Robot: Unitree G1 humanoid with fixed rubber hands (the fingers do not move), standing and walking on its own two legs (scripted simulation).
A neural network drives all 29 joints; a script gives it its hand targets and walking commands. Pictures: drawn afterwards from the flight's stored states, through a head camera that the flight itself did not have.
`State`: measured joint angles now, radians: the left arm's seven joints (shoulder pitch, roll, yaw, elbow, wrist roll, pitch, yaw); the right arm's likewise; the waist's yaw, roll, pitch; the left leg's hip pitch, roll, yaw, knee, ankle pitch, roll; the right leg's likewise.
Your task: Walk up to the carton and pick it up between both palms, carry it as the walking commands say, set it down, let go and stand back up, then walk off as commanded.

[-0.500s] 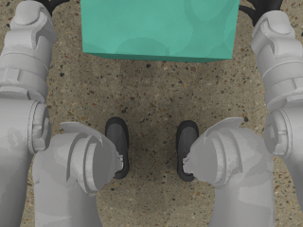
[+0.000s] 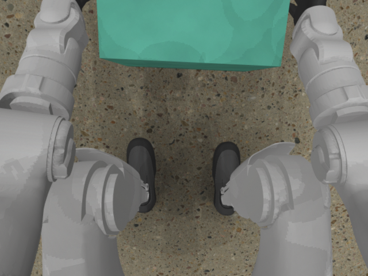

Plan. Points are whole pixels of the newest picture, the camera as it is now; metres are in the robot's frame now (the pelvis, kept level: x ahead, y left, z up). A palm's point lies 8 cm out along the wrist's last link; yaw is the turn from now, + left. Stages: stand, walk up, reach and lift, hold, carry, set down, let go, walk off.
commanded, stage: reach and lift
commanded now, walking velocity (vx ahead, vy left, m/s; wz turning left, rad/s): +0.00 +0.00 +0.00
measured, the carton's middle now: (190, 22) +0.53 -0.01 -0.25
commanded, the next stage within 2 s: none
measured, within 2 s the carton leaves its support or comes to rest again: leaves its support in 0.96 s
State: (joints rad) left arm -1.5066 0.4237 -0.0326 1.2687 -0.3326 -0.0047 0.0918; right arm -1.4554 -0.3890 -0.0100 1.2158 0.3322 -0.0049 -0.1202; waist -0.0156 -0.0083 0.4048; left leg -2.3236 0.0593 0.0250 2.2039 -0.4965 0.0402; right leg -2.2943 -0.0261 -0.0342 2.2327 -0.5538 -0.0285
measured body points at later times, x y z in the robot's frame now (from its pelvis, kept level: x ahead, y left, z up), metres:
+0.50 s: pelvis +0.00 +0.00 +0.00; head +0.37 +0.00 +0.24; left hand +0.56 +0.18 -0.19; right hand +0.55 -0.19 -0.19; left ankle +0.13 +0.11 -0.32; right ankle +0.12 -0.11 -0.32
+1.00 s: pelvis -0.01 +0.00 +0.00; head +0.36 +0.00 +0.25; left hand +0.56 +0.19 -0.17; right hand +0.54 -0.18 -0.18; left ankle +0.13 +0.11 -0.32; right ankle +0.12 -0.11 -0.32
